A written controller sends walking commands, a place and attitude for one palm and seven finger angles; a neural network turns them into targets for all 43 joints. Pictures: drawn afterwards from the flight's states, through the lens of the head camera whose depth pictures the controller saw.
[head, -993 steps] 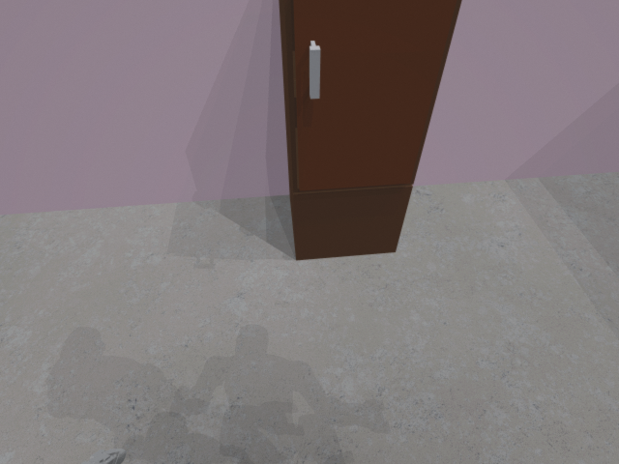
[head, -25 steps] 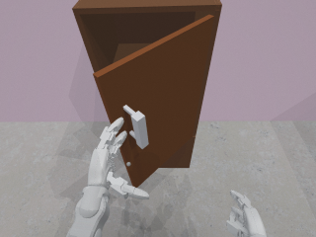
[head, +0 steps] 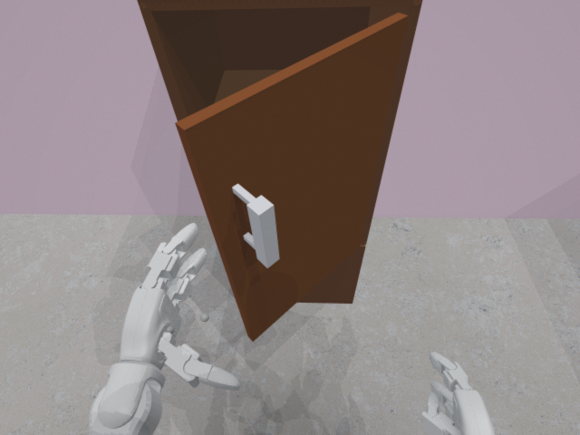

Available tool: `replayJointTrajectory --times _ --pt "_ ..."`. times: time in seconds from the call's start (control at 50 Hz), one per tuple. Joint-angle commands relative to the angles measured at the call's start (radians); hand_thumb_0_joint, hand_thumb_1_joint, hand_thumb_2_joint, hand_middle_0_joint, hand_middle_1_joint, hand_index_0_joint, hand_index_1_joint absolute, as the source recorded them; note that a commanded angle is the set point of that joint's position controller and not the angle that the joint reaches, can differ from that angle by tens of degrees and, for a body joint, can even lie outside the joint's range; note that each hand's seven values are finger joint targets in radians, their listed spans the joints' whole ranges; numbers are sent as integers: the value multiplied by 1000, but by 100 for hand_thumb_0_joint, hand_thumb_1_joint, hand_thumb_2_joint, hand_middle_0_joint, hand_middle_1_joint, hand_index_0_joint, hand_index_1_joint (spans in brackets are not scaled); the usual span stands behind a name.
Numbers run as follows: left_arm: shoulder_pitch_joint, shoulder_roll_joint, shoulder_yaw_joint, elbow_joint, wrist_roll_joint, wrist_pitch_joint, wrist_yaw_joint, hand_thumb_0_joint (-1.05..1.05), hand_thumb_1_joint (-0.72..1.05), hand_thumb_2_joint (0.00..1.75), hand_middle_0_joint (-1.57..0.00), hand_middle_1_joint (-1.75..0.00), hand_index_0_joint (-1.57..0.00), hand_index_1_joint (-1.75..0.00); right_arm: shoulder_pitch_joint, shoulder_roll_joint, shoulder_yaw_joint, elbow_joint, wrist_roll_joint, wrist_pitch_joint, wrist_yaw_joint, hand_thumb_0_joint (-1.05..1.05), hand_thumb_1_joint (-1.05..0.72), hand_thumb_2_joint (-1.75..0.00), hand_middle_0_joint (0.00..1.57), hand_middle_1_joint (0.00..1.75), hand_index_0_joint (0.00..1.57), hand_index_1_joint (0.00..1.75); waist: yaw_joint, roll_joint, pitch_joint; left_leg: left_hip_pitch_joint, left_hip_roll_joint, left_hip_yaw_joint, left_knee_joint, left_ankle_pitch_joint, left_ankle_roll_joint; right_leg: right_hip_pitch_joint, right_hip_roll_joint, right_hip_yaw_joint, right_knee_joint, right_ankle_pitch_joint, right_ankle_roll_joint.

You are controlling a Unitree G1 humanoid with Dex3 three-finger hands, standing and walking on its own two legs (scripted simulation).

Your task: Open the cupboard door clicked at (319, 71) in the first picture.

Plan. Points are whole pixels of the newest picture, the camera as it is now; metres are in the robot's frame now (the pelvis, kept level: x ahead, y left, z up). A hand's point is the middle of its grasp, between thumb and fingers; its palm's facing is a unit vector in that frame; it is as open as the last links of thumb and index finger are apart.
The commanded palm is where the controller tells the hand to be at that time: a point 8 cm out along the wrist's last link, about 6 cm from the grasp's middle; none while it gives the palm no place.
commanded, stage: draw the hand back to the body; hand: left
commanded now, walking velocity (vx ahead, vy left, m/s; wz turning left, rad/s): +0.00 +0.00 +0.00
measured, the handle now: (254, 225) +0.37 +0.08 +0.09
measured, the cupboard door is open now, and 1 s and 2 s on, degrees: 45 45 45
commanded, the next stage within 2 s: step back with the hand held close in 1.50 s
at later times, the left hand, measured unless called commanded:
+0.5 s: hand (122, 316) +0.22 +0.20 +0.13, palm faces +0.13 -0.97 -0.19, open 15.9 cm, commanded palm +0.18 +0.25 +0.14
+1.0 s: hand (39, 284) +0.22 +0.27 +0.18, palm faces +0.37 -0.83 -0.41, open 10.5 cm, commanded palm +0.17 +0.31 +0.19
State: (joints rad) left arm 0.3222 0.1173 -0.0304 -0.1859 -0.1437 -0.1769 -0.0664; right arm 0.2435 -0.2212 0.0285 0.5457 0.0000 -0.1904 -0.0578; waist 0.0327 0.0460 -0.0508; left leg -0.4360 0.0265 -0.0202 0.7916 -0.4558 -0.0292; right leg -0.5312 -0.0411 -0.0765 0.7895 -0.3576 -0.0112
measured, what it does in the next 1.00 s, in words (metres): stands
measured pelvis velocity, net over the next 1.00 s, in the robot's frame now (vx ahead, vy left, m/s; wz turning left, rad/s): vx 0.02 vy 0.03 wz -0.03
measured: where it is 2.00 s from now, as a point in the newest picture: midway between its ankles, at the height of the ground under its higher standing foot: outside the picture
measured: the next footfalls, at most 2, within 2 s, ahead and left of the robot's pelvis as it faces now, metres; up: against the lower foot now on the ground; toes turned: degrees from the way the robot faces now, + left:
none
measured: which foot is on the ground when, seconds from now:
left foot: down 0.00-1.00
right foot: down 0.00-1.00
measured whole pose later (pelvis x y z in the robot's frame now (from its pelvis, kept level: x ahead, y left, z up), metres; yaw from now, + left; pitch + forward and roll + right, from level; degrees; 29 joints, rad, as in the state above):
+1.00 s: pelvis +0.02 +0.03 +0.04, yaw -2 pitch -3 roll -1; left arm 0.46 0.32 0.26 -0.39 -0.01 -0.10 0.11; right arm 0.20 -0.21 0.03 0.65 -0.02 -0.16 -0.07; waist 0.07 0.06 0.03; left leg -0.03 0.02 0.02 0.40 -0.31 0.01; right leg -0.13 -0.03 -0.05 0.38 -0.20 0.03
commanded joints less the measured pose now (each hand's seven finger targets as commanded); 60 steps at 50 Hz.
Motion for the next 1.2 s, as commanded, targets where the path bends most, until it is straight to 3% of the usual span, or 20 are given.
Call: replayJointTrajectory --times 0.0,0.04,0.06,0.1,0.16,0.22,0.3,0.36,0.4,0.42,0.44,0.46,0.56,0.72,0.8,0.94,1.04,1.1,1.14,1.18 --pt "-45 106 105 -286 -12 -55 10 0 -50 30 -15 -30 -15 -30 -78 -84 -26 -181 5 -68 -6 0 -90 -90 20 30 20 30 13 -70 -198 -36 -48 18 -126 263 29 266 21 37 -115 261 1" --pt "-71 100 102 -288 -19 -40 6 0 -50 30 -15 -30 -15 -30 -90 -85 -19 -180 7 -66 -10 0 -90 -90 20 30 20 30 5 -67 -153 -43 -46 15 -140 236 30 253 22 36 -133 219 2" --pt "-61 119 127 -289 -26 -33 5 0 -50 30 -15 -30 -15 -30 -86 -87 -23 -176 11 -67 -12 0 -90 -90 20 30 20 30 7 -78 -155 -33 -43 14 -143 233 30 253 26 35 -138 211 1" --pt "-55 103 114 -317 -36 -20 -8 0 -50 30 -15 -30 -15 -30 -91 -87 -18 -182 13 -75 -14 0 -90 -90 20 30 20 30 9 -38 -149 -15 -45 17 -153 235 29 254 26 30 -148 211 0" --pt "-47 118 130 -322 -53 5 -28 0 -50 30 -15 -30 -15 -30 -90 -93 -17 -178 16 -85 -19 0 -90 -90 20 30 20 30 4 -67 -136 -2 -42 11 -164 229 30 256 30 26 -164 199 4" --pt "-6 153 178 -325 -68 27 -51 0 -50 30 -15 -30 -15 -30 -92 -99 -15 -173 18 -90 -25 0 -90 -90 20 30 20 30 16 -66 -134 12 -41 9 -171 253 30 275 31 21 -171 219 1" --pt "-26 166 201 -366 -89 43 -72 0 -50 30 -15 -30 -15 -30 -92 -97 -9 -169 20 -102 -28 0 -90 -90 20 30 20 30 15 -31 -114 39 -41 5 -188 269 27 274 33 9 -181 237 2" --pt "-38 179 225 -363 -103 56 -87 0 -40 34 -15 -30 -15 -30 -99 -100 -6 -160 22 -108 -34 0 -90 -90 20 30 20 30 15 -46 -98 54 -38 -2 -203 264 26 280 35 5 -196 221 2" --pt "-30 199 250 -383 -113 61 -101 0 -32 37 -16 -30 -16 -30 -100 -101 -5 -158 23 -114 -36 0 -90 -90 20 30 20 30 22 -24 -114 71 -39 -1 -207 288 25 297 36 2 -197 250 1" --pt "-19 363 287 -424 43 49 21 0 -29 39 -16 -30 -16 -30 -82 -99 -16 -133 2 -103 -51 0 -90 -90 20 30 20 30 32 -34 -118 88 -32 22 -250 284 39 368 21 37 -256 230 -8" --pt "13 260 227 -426 57 53 70 0 -26 40 -16 -30 -16 -30 -101 -79 -5 -139 -9 -101 -51 0 -90 -90 20 30 20 30 17 -34 -59 92 -37 23 -268 279 40 362 14 35 -283 222 -5" --pt "45 236 204 -413 77 55 100 0 -22 42 -16 -30 -16 -30 -96 -80 -3 -127 -9 -94 -49 0 -90 -90 20 30 20 30 16 -28 -37 116 -29 23 -283 300 40 367 15 27 -295 231 -3" --pt "24 261 226 -411 118 43 162 0 -5 50 -17 -30 -17 -30 -127 -89 -6 -102 -17 -64 -46 0 -90 -90 20 30 20 30 15 -2 -14 201 -18 24 -358 345 39 420 22 17 -348 251 -3" --pt "47 315 306 -423 140 20 192 0 23 62 -18 -30 -18 -30 -149 -95 -17 -75 -23 -49 -38 0 -90 -90 20 30 20 30 32 16 -22 271 -7 25 -428 462 30 506 29 14 -390 317 -5" --pt "72 316 336 -431 141 17 192 0 37 68 -18 -30 -18 -30 -145 -94 -23 -67 -26 -43 -29 0 -90 -90 20 30 20 30 37 24 -21 292 -1 26 -438 570 19 529 32 13 -395 375 -2" --pt "67 356 420 -417 130 16 191 0 62 78 -19 -30 -19 -30 -152 -95 -34 -59 -24 -20 -24 0 -90 -90 20 30 20 30 41 5 -8 303 2 35 -452 575 19 544 36 17 -416 393 0" --pt "51 389 477 -423 123 10 196 0 80 86 -20 -30 -20 -30 -155 -96 -41 -50 -23 -15 -26 0 -90 -90 20 30 20 30 44 38 -23 325 1 44 -452 582 20 550 36 24 -426 405 0" --pt "39 407 510 -407 118 10 198 0 90 90 -20 -30 -20 -30 -156 -97 -46 -46 -22 -11 -28 0 -90 -90 20 30 20 30 45 -1 -18 328 0 49 -453 569 26 547 37 25 -435 408 2" --pt "47 365 470 -371 116 15 191 0 90 90 -20 -30 -20 -30 -161 -98 -44 -42 -20 -9 -25 0 -90 -90 20 30 20 30 40 18 24 317 0 50 -462 536 28 530 36 24 -446 382 3" --pt "35 371 467 -383 119 13 192 0 90 90 -20 -30 -20 -30 -160 -103 -48 -42 -21 -11 -26 0 -90 -90 20 30 20 30 39 22 7 328 -3 52 -462 526 32 531 36 25 -447 378 3"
